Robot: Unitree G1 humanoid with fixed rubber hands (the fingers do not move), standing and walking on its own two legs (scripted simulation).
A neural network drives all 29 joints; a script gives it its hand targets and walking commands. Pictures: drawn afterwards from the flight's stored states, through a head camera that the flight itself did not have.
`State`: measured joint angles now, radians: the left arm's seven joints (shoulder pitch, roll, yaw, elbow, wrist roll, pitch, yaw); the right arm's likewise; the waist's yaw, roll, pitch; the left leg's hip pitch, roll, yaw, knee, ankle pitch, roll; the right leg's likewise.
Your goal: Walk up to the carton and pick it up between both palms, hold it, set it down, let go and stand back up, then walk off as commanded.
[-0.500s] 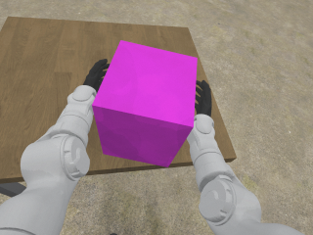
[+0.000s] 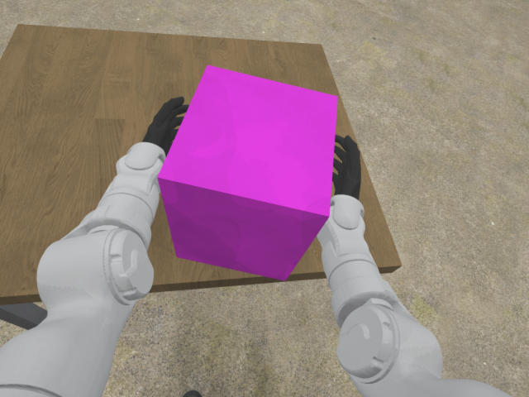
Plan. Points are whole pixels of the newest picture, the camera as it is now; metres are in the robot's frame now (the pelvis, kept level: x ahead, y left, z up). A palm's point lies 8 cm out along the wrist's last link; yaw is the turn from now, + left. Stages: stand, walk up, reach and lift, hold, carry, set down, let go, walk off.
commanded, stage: reach and lift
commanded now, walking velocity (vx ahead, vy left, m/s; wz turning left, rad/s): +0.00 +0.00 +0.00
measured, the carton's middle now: (250, 183) +0.43 -0.01 +0.02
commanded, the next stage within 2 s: none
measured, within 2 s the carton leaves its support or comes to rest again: leaves its support in 0.60 s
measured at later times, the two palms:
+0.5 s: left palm (156, 167) +0.44 +0.14 +0.06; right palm (351, 205) +0.36 -0.15 +0.07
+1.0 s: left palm (149, 145) +0.42 +0.13 +0.13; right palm (372, 182) +0.36 -0.15 +0.13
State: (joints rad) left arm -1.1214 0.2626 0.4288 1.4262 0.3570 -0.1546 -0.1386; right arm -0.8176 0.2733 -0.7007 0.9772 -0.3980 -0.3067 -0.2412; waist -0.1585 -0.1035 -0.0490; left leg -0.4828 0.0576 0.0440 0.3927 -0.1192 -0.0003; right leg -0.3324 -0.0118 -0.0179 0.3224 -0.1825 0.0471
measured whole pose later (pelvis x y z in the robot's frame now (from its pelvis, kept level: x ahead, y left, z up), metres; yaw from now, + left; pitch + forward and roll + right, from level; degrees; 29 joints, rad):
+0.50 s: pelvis -0.02 +0.00 +0.00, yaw +0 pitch +11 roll -2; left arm -1.04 0.20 0.40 1.35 0.35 -0.12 -0.09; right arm -0.75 0.22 -0.61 0.98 -0.36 -0.27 -0.23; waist -0.13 -0.09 -0.08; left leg -0.47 0.06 0.04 0.35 -0.06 0.00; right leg -0.33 -0.01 -0.02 0.29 -0.15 0.04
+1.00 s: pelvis -0.03 -0.01 +0.00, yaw +0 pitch +2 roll -1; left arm -1.03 0.17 0.31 1.20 0.27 0.12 -0.05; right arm -0.78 0.16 -0.47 0.89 -0.20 -0.03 -0.21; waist -0.11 -0.09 -0.06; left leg -0.31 0.06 0.04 0.34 -0.08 0.00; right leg -0.17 -0.01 -0.02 0.29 -0.17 0.04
